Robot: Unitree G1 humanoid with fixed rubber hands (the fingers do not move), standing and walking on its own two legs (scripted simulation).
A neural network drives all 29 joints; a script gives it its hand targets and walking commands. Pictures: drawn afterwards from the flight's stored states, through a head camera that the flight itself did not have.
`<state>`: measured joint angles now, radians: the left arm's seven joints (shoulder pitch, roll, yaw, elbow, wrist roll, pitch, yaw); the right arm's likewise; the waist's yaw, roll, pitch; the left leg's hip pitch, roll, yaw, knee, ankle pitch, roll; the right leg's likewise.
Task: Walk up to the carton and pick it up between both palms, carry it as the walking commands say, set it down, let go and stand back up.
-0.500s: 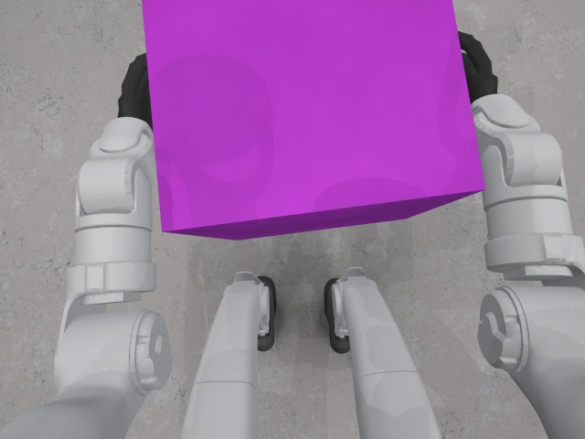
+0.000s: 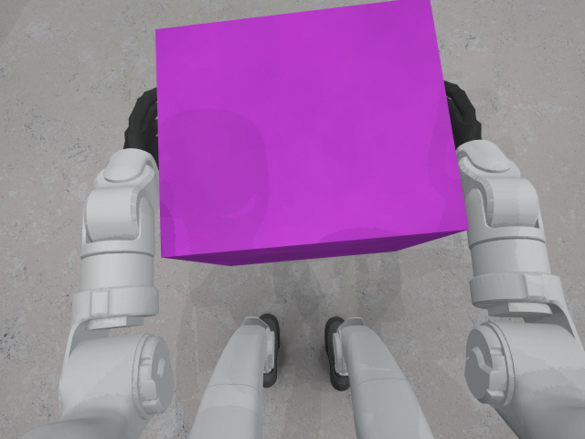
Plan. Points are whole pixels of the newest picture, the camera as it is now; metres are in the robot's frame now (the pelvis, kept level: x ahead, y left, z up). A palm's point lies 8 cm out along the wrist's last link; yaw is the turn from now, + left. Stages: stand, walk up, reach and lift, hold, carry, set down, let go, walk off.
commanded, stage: reach and lift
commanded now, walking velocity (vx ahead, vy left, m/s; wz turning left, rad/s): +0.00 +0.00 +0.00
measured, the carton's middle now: (303, 166) +0.45 -0.01 -0.04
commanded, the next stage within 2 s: hold in 1.38 s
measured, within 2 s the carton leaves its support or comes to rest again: neither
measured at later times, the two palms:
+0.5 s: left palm (122, 136) +0.42 +0.17 +0.11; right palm (542, 125) +0.41 -0.22 +0.12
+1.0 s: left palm (98, 143) +0.42 +0.20 +0.10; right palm (495, 126) +0.42 -0.19 +0.10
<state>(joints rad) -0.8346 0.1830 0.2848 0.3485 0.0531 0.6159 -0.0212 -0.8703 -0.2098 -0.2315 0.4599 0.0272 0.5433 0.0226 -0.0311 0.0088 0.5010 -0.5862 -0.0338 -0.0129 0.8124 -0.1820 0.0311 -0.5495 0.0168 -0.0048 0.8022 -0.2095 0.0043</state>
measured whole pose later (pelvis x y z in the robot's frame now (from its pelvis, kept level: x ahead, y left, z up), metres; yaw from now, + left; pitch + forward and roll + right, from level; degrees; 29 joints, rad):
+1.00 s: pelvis +0.10 +0.01 +0.05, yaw +0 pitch +0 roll -2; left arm -0.42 0.04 0.29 0.45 0.19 0.76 -0.11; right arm -0.46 -0.08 -0.28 0.55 -0.17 0.70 0.16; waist -0.01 0.01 -0.09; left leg -0.31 -0.03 -0.02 0.49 -0.18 0.03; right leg -0.24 0.02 0.01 0.41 -0.17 0.01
